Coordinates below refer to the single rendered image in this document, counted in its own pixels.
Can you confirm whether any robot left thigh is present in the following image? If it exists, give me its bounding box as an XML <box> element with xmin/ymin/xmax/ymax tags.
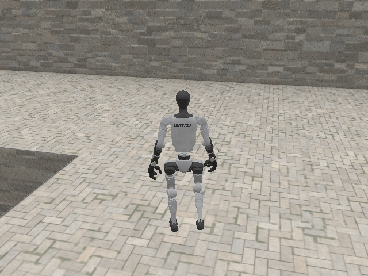
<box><xmin>164</xmin><ymin>160</ymin><xmax>177</xmax><ymax>199</ymax></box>

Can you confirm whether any left robot hand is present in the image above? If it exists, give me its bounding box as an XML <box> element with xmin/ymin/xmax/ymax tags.
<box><xmin>148</xmin><ymin>165</ymin><xmax>162</xmax><ymax>180</ymax></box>

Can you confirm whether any right robot upper arm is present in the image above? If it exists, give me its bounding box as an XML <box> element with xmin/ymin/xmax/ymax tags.
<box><xmin>195</xmin><ymin>115</ymin><xmax>211</xmax><ymax>147</ymax></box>

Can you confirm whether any left robot upper arm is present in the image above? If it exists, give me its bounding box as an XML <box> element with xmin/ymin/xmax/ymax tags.
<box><xmin>156</xmin><ymin>116</ymin><xmax>171</xmax><ymax>148</ymax></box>

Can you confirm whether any right robot forearm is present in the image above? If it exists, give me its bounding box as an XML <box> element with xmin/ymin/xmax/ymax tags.
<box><xmin>205</xmin><ymin>138</ymin><xmax>216</xmax><ymax>162</ymax></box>

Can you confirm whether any right robot hand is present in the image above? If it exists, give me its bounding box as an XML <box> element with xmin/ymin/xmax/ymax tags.
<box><xmin>204</xmin><ymin>160</ymin><xmax>217</xmax><ymax>172</ymax></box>

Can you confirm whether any left robot forearm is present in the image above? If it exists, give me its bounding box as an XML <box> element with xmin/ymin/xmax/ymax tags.
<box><xmin>150</xmin><ymin>139</ymin><xmax>162</xmax><ymax>167</ymax></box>

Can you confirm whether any left robot shin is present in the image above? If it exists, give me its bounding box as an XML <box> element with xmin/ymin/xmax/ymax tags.
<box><xmin>167</xmin><ymin>189</ymin><xmax>177</xmax><ymax>225</ymax></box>

